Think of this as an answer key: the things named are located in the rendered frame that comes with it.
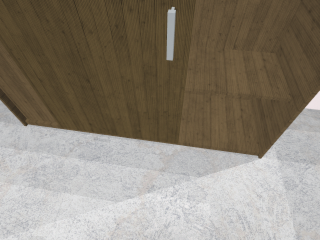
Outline wardrobe door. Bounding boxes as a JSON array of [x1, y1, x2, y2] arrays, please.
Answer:
[[0, 41, 56, 123], [0, 0, 196, 144]]

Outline handle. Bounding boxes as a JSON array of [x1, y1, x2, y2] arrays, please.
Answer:
[[166, 7, 176, 61]]

